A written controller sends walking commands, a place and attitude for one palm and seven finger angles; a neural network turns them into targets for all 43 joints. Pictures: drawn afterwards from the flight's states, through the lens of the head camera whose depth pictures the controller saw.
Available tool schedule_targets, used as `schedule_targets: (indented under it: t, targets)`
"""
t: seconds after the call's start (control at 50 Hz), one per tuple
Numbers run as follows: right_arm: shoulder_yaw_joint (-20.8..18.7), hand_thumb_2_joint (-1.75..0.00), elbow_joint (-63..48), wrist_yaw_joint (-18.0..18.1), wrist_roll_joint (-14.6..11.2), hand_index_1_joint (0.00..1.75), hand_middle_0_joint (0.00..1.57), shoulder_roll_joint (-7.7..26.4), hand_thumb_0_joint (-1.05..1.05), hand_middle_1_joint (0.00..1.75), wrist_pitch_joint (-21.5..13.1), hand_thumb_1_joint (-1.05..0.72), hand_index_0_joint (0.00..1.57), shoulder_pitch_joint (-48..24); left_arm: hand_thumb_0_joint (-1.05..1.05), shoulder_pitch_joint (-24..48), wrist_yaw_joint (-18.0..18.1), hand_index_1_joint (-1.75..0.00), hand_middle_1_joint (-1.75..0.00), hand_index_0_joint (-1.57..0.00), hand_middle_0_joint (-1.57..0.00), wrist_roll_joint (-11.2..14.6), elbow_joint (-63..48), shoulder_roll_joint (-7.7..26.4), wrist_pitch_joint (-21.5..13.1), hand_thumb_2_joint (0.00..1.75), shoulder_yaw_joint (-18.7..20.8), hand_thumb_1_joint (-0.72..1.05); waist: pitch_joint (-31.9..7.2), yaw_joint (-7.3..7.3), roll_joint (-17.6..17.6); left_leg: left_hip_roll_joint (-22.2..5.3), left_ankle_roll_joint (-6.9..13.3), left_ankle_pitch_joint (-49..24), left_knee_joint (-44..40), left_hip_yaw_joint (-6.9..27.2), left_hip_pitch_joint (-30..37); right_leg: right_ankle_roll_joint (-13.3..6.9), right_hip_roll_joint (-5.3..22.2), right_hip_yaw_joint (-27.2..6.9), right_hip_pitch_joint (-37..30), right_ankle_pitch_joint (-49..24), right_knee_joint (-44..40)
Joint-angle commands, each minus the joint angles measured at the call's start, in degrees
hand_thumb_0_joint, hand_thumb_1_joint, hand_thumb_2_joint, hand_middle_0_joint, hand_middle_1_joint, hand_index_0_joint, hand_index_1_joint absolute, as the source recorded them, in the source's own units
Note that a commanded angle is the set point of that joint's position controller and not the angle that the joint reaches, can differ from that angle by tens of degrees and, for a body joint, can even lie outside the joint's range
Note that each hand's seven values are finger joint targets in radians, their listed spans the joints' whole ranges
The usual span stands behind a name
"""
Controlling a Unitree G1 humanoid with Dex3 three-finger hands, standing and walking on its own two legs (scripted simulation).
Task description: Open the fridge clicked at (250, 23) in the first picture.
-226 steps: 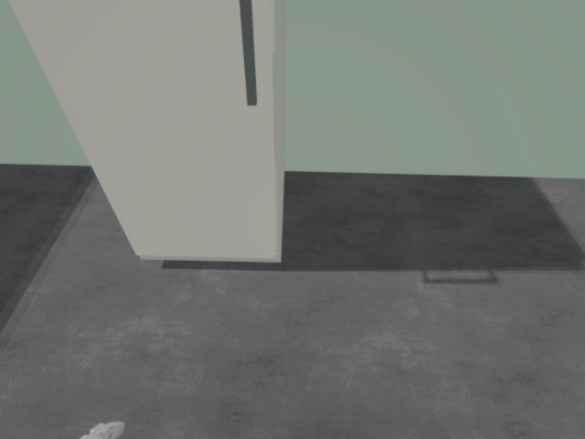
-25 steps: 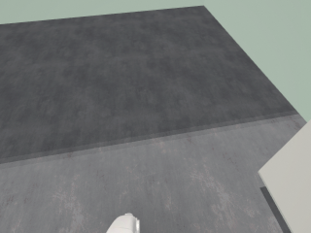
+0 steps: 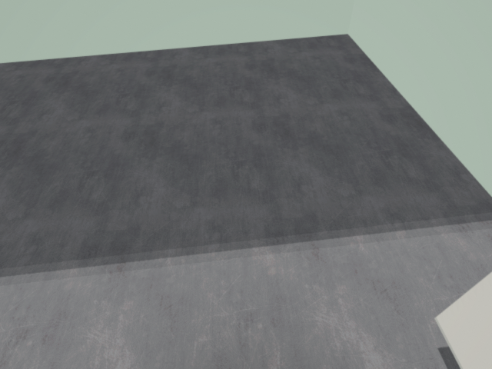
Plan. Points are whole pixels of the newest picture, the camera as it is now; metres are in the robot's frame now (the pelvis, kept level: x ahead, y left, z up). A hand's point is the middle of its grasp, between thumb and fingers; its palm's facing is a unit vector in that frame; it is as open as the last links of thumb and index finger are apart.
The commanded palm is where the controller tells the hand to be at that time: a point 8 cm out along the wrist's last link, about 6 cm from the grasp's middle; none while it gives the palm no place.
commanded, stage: turn to face it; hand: right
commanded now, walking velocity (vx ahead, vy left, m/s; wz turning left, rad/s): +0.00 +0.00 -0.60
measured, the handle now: out of the picture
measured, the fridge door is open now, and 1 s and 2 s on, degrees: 0 0 0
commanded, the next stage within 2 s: none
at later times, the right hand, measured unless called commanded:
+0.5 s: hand out of the picture +0.05 -0.20 -0.14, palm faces +0.27 +0.92 -0.28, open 7.4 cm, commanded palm none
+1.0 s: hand out of the picture -0.17 -0.19 -0.18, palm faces +0.59 +0.77 -0.24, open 7.4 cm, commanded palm none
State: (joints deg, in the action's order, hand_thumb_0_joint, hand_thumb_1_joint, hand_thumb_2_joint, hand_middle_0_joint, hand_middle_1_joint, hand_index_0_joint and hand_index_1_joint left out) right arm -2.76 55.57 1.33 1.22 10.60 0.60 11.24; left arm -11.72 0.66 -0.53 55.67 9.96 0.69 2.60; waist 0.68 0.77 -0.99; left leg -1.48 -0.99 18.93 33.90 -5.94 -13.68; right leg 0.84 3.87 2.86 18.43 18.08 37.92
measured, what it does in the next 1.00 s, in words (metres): steps on the spot, turning right: left foot, then right foot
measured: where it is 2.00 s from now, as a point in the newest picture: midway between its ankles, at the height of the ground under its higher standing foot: outside the picture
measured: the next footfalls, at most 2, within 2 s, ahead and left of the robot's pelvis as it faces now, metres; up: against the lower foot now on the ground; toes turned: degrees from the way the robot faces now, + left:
left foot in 0.50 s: +0.04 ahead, +0.14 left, +0.00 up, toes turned -15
right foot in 0.92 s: -0.09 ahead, -0.10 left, +0.00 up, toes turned -39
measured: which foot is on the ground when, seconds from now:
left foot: down 0.00-0.00, up 0.02-0.48, down 0.50-0.92, up 0.94-1.00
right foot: down 0.00-0.48, up 0.50-0.90, down 0.92-1.00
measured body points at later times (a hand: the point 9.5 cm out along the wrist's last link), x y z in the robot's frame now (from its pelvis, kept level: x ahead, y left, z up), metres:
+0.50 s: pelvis -0.03 +0.03 +0.01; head +0.01 +0.04 +0.45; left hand +0.05 +0.27 -0.15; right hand +0.04 -0.25 -0.12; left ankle +0.00 +0.15 -0.73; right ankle +0.02 -0.11 -0.72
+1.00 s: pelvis -0.07 +0.01 +0.00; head -0.06 -0.05 +0.45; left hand +0.18 +0.16 -0.11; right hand -0.21 -0.23 -0.16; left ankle -0.02 +0.15 -0.68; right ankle -0.12 -0.08 -0.72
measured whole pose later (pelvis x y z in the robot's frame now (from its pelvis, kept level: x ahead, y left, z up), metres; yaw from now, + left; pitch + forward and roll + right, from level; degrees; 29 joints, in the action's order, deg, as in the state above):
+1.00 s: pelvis -0.07 +0.01 +0.00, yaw -34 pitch +0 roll +1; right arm -4.4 54.2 1.3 1.1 15.8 4.1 14.5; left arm -6.9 -1.2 -0.7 51.0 13.0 1.3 3.8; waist 5.6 -1.5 -4.1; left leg -9.1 -5.1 30.2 56.7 -7.3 -23.0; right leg -2.2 0.9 4.5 17.9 19.5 37.2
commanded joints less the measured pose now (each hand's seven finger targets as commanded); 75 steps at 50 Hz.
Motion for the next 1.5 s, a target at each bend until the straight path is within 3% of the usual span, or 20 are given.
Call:
schedule_targets:
  t: [0.0, 0.12, 0.28, 0.42, 0.44, 0.46, 0.48, 0.5, 0.56, 0.76, 0.86, 0.88, 0.9, 0.92, 1.04, 1.26, 1.38, 1.4, 1.44, 1.48]
  targets:
    - [-1.26, -0.9, -4.55, 0.58, -0.55, 0.3, 0.2, 4.33, 0.0, 0.3, 0.26, -0.9, 0.2, 1.83, 0.0, -6.47, 0.15, -0.3, -0.3, -0.2, -0.2, -1.22, -2.14, 12.68, -0.68, 0.9, 2.0, 0.9, 2.01, 0.41, 19.56, -0.81, -2.15, 15.46, 18.99, 1.41, -11.64, -10.96, 19.21, -25.26, -4.41, -33.99, -21.3]
    - [-2.48, -0.9, -4.26, -0.21, -0.29, 0.3, 0.2, 5.18, 0.0, 0.3, 0.43, -0.9, 0.2, -1.04, 0.0, -4.15, 0.89, -0.3, -0.3, -0.2, -0.2, -1.02, -3.15, 10.61, -0.87, 0.9, 2.19, 0.9, -2.02, -0.12, 9.41, -2.15, -2.68, 5.19, 28.97, 5.69, -15.76, -9.45, 10.05, -16.91, -8.93, -29.16, -19.06]
    - [-2.5, -0.9, -6.87, -0.12, -0.72, 0.3, 0.2, 4.93, 0.0, 0.3, 0.46, -0.9, 0.2, -5.7, 0.0, -7.6, 0.46, -0.3, -0.3, -0.2, -0.2, -1.04, -3.49, 12.56, -0.26, 0.9, 3.86, 0.9, -7.23, 2.69, 9.98, -0.78, -3.87, 6.81, 19.44, 6.63, -15.87, -11.11, 9.2, -23.49, -15.47, -28.93, -17.55]
    - [-2.73, -0.9, -5.65, 0.49, -1.47, 0.3, 0.2, 6.82, 0.0, 0.3, 0.35, -0.9, 0.2, 2.23, 0.0, -1.54, -0.34, -0.3, -0.3, -0.2, -0.2, -0.82, -5.87, 13.31, 1.2, 0.9, 4.86, 0.9, -6.82, -1.35, 11.1, 2.04, -1.97, -2.44, -6.2, 4.78, 6.18, -6.84, 3.51, -26.09, 0.66, -16.03, -16.05]
    - [-3.39, -0.9, -5.14, 0.77, -1.16, 0.3, 0.2, 9.05, 0.0, 0.3, 0.14, -0.9, 0.2, 5.23, 0.0, -0.62, -0.59, -0.3, -0.3, -0.2, -0.2, -0.5, -6.6, 11.51, 1.46, 0.9, 4.75, 0.9, -6.73, -2.96, 6.81, -1.88, -0.72, -4.19, -13.71, 7.57, 14.56, -3.98, 0.55, -23.86, 8.79, -5.8, -12.88]
    - [-4.35, -0.9, -5.84, 1.19, -0.01, 0.3, 0.2, 14.77, 0.0, 0.3, -0.47, -0.9, 0.2, 5.43, 0.0, -1.55, -0.88, -0.3, -0.3, -0.2, -0.2, -0.09, -7.36, 7.63, 1.63, 0.9, 4.24, 0.9, -6.03, -3.41, -10.07, -17.29, 3.96, 5.23, -22.06, 22.31, 20.14, 0.66, -6.3, -13.07, 19.97, 7.2, 1.09]
    - [-3.98, -0.9, -7.32, 1.29, -0.04, 0.3, 0.2, 16.53, 0.0, 0.3, -0.02, -0.9, 0.2, 2.29, 0.0, -0.1, -0.68, -0.3, -0.3, -0.2, -0.2, -0.88, -8.13, 8.41, 1.5, 0.9, 4.42, 0.9, -2.34, -3.35, -15.66, -27.25, 8.25, 5.29, -23.64, 29.71, 9.58, 2.01, -8.0, -6.88, 21.37, 14.15, 14.83]
    - [-3.24, -0.9, -8.81, 1.35, -0.18, 0.3, 0.2, 14.49, 0.0, 0.3, 0.13, -0.9, 0.2, -1.82, 0.0, -0.04, -1.12, -0.3, -0.3, -0.2, -0.2, -1.38, -7.95, 9.97, 1.93, 0.9, 4.83, 0.9, 0.82, -1.35, -9.53, -25.55, 8.83, 6.84, -23.69, 24.43, -0.22, 1.23, -5.22, -8.65, 17.73, 11.31, 23.06]
    - [-2.1, -0.9, -9.67, 1.02, -0.27, 0.3, 0.2, 9.73, 0.0, 0.3, -0.69, -0.9, 0.2, -7.57, 0.0, -3.66, -2.17, -0.3, -0.3, -0.2, -0.2, -1.33, -4.67, 9.02, 3.15, 0.9, 4.69, 0.9, 4.88, 2.71, -8.63, -16.4, 5.45, -2.58, -20.49, 12.12, -5.01, 2.48, -2.66, -5.42, 15.51, 2.93, 32.47]
    - [-2.85, -0.9, -6.54, 0.66, 0.71, 0.3, 0.2, 13.21, 0.0, 0.3, -0.81, -0.9, 0.2, 3.99, 0.0, 6.91, -2.6, -0.3, -0.3, -0.2, -0.2, -0.42, -8.27, 7.61, 2.44, 0.9, 2.93, 0.9, 1.44, -3.46, -11.49, -19.61, 8.04, -23.16, -12.86, 4.37, 7.36, 3.93, -1.38, 1.49, 10.44, 7.86, 12.08]
    - [-3.48, -0.9, -6.29, 0.2, 0.07, 0.3, 0.2, 14.22, 0.0, 0.3, -0.03, -0.9, 0.2, 3.22, 0.0, 0.82, -2.27, -0.3, -0.3, -0.2, -0.2, -0.21, -7.51, 9.42, 1.05, 0.9, 2.91, 0.9, -4.6, -0.71, -8.39, -18.45, 3.19, -27.57, -0.46, -2.29, 5.97, 2.04, -2.84, 3.82, -4.8, -3.46, -9.49]
    - [-3.33, -0.9, -7.03, 0.06, -0.39, 0.3, 0.2, 12.7, 0.0, 0.3, 0.3, -0.9, 0.2, 3.69, 0.0, -2.97, -2.16, -0.3, -0.3, -0.2, -0.2, -0.36, -6.69, 13.15, 0.42, 0.9, 3.83, 0.9, -7.75, 1.65, 0.09, -15.98, 0.08, -19.17, 9.5, -4.33, -2.51, 0.18, 1.87, -2.35, -15.68, -13.8, -15.12]
    - [-2.4, -0.9, -9.51, -0.44, -0.75, 0.3, 0.2, 8.31, 0.0, 0.3, 0.39, -0.9, 0.2, 2.22, 0.0, -6.69, -1.7, -0.3, -0.3, -0.2, -0.2, -0.6, -6.27, 20.0, -0.14, 0.9, 5.56, 0.9, -8.71, 3.94, 19.95, -7.25, -4.92, 14.57, 22.84, -5.09, -20.5, -7.06, 18.37, -23.9, -24.08, -38.46, -16.2]
    - [-1.88, -0.9, -10.54, -0.11, -0.22, 0.3, 0.2, 8.58, 0.0, 0.3, 1.03, -0.9, 0.2, -1.34, 0.0, -9.99, -1.32, -0.3, -0.3, -0.2, -0.2, -0.2, -4.69, 21.69, 0.32, 0.9, 5.76, 0.9, -9.73, 5.21, 16.37, -6.59, -4.31, 19.32, 29.95, 1.23, -21.62, -12.05, 21.96, -23.77, -22.22, -46.34, -15.11]
    - [-2.78, -0.9, -6.93, -0.88, -0.26, 0.3, 0.2, 9.01, 0.0, 0.3, 1.19, -0.9, 0.2, -0.02, 0.0, 1.76, 0.01, -0.3, -0.3, -0.2, -0.2, -0.68, -7.34, 14.57, -0.39, 0.9, 3.32, 0.9, -3.01, 0.26, 9.74, -5.64, -4.64, 3.36, 32.56, 5.05, -18.61, -8.79, 9.49, -13.83, -11.11, -30.46, -17.22]
    - [-2.39, -0.9, -9.65, -0.13, -0.6, 0.3, 0.2, 8.4, 0.0, 0.3, 1.06, -0.9, 0.2, -5.9, 0.0, -2.54, -0.23, -0.3, -0.3, -0.2, -0.2, -1.01, -6.28, 14.59, 0.34, 0.9, 4.15, 0.9, -2.13, 2.16, 9.32, -2.22, -4.72, 6.01, 17.45, 6.68, -14.68, -11.29, 8.45, -25.28, -10.37, -22.05, -18.33]
    - [-2.33, -0.9, -9.23, 0.46, -1.31, 0.3, 0.2, 8.12, 0.0, 0.3, 0.18, -0.9, 0.2, -0.12, 0.0, 0.15, -0.49, -0.3, -0.3, -0.2, -0.2, -0.85, -7.31, 14.24, 0.88, 0.9, 4.59, 0.9, -5.33, -0.94, 10.04, 0.87, -3.03, -0.43, -2.65, 5.94, 2.03, -8.72, 4.49, -27.58, -2.51, -23.89, -13.52]
    - [-2.68, -0.9, -8.8, 0.69, -1.25, 0.3, 0.2, 9.3, 0.0, 0.3, -0.19, -0.9, 0.2, 2.11, 0.0, 0.66, -0.63, -0.3, -0.3, -0.2, -0.2, -0.47, -7.51, 13.04, 0.94, 0.9, 4.46, 0.9, -6.12, -2.26, 7.18, -0.67, -2.55, -5.81, -10.85, 6.81, 9.85, -6.35, 2.3, -26.58, 2.85, -17.67, -10.98]
    - [-3.98, -0.9, -9.45, 1.22, 0.17, 0.3, 0.2, 17.47, 0.0, 0.3, -0.86, -0.9, 0.2, 3.05, 0.0, -1.01, -0.92, -0.3, -0.3, -0.2, -0.2, -0.15, -9.33, 7.5, 0.86, 0.9, 3.73, 0.9, -6.13, -3.04, -16.84, -26.17, 6.67, -6.88, -19.96, 29.58, 18.17, 2.09, -10.11, -7.77, 20.53, 14.13, 11.74]
    - [-3.05, -0.9, -11.14, 1.42, -0.31, 0.3, 0.2, 13.75, 0.0, 0.3, -0.55, -0.9, 0.2, -2.89, 0.0, -1.23, -1.38, -0.3, -0.3, -0.2, -0.2, -0.99, -7.97, 10.77, 2.27, 0.9, 4.92, 0.9, -1.64, -0.01, -7.59, -23.39, 8.77, -3.31, -20.46, 20.69, 2.94, 1.38, -5.71, -9.78, 15.33, 9.86, 27.64]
